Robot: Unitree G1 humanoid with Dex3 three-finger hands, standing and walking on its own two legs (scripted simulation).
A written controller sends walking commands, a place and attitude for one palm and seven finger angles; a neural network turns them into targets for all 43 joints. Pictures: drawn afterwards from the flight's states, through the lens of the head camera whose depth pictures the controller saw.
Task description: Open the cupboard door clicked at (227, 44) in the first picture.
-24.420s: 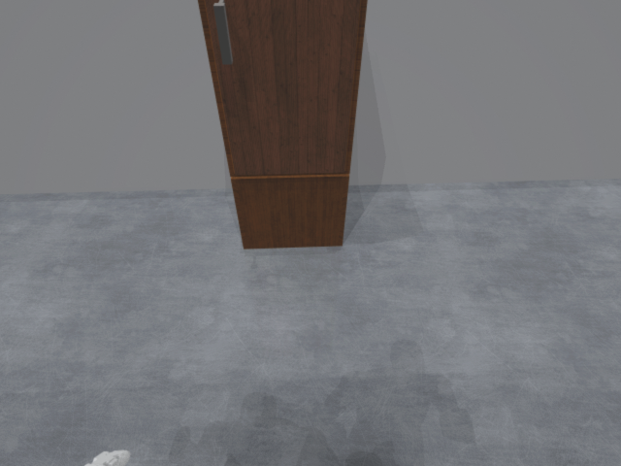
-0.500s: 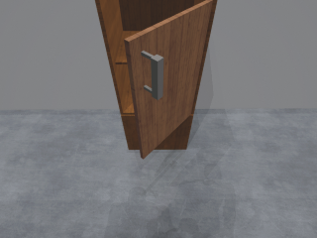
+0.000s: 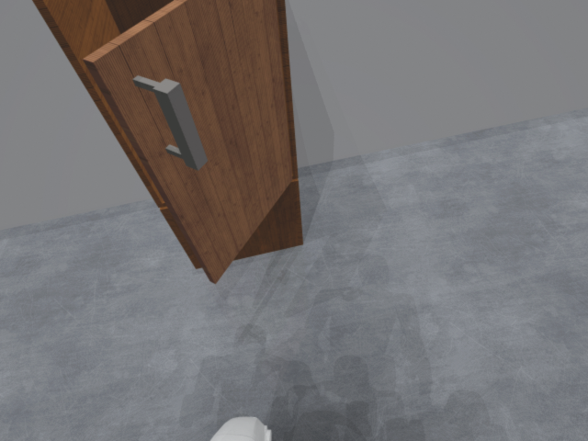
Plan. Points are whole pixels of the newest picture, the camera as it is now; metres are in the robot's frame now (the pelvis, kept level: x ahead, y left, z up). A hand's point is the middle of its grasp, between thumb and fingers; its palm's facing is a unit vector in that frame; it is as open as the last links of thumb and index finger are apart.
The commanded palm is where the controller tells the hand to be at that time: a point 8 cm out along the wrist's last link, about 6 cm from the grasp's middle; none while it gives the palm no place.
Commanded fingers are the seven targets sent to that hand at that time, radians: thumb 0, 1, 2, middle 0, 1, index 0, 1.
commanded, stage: walk to a spot facing it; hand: left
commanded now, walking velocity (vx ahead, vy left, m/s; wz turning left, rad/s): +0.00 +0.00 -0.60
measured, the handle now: (171, 124) +0.50 +0.21 +0.14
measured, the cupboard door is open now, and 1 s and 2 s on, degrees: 48 48 48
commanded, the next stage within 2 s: none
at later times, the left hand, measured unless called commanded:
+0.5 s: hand (162, 426) +0.15 +0.24 -0.18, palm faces -0.21 -0.95 -0.22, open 7.4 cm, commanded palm none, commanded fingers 0.00 0.90 0.90 -0.20 -0.30 -0.20 -0.30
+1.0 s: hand (255, 350) +0.27 +0.10 -0.15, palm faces -0.61 -0.75 -0.25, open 7.4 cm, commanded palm none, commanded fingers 0.00 0.90 0.90 -0.20 -0.30 -0.20 -0.30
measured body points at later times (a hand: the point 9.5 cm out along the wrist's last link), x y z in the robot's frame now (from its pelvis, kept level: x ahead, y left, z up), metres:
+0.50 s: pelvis +0.04 +0.05 +0.00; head +0.11 +0.06 +0.45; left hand +0.16 +0.29 -0.16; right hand +0.10 -0.22 -0.12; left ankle +0.07 +0.16 -0.73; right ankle -0.04 -0.07 -0.67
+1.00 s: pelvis +0.06 +0.02 +0.01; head +0.10 -0.03 +0.45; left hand +0.30 +0.14 -0.13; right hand -0.07 -0.22 -0.15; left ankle +0.13 +0.15 -0.66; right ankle +0.00 -0.07 -0.73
